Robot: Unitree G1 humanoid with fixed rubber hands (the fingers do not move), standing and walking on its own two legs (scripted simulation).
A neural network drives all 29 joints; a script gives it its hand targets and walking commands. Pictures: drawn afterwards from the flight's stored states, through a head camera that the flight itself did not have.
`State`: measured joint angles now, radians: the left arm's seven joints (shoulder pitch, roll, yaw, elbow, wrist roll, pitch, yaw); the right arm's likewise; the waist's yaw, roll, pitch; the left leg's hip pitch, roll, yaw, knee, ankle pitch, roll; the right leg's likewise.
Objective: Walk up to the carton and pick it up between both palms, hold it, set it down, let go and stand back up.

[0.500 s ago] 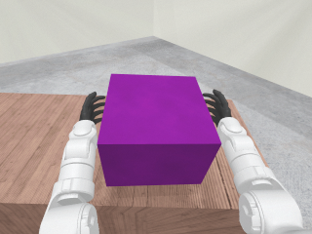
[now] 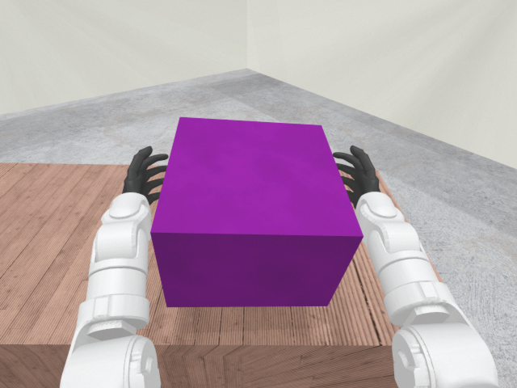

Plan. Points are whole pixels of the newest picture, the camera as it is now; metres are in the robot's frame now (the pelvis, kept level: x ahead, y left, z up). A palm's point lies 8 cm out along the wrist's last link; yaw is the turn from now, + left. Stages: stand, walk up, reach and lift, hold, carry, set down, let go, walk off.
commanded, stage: reach and lift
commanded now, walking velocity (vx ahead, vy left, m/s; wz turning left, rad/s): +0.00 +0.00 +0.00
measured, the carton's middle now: (251, 208) +0.40 +0.01 +0.13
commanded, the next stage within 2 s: hold in 0.88 s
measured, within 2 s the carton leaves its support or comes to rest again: neither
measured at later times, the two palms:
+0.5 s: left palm (135, 191) +0.37 +0.19 +0.19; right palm (364, 189) +0.37 -0.16 +0.19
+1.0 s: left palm (128, 182) +0.36 +0.19 +0.22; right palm (369, 181) +0.36 -0.16 +0.21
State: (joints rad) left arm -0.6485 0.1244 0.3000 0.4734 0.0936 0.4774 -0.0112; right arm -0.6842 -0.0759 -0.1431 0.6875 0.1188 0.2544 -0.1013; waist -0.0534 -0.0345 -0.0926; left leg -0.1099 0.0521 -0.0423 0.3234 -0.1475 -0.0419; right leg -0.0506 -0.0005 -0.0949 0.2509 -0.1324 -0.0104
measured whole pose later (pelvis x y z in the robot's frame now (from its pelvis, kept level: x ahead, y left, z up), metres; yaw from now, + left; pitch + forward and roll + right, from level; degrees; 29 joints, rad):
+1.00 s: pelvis +0.00 +0.00 +0.00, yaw +0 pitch -5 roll -1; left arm -0.65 0.13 0.30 0.28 0.10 0.64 -0.01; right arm -0.69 -0.08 -0.13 0.55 0.23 0.37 -0.15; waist -0.06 -0.03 -0.10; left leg -0.10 0.05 -0.04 0.32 -0.15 -0.04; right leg -0.04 0.00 -0.09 0.25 -0.13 -0.01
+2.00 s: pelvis +0.00 +0.00 +0.00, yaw +0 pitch -5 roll -1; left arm -0.65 0.13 0.30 0.24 0.11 0.71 -0.01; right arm -0.72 -0.09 -0.13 0.55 0.25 0.43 -0.15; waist -0.06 -0.03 -0.11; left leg -0.09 0.05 -0.04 0.32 -0.15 -0.04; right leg -0.03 0.00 -0.09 0.25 -0.13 -0.01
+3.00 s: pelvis +0.00 +0.00 +0.00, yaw +0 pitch -5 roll -1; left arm -0.65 0.13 0.30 0.24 0.12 0.72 -0.02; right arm -0.72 -0.10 -0.13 0.55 0.24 0.44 -0.15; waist -0.06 -0.03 -0.12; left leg -0.09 0.05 -0.04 0.32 -0.15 -0.04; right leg -0.03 0.00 -0.09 0.25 -0.13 -0.01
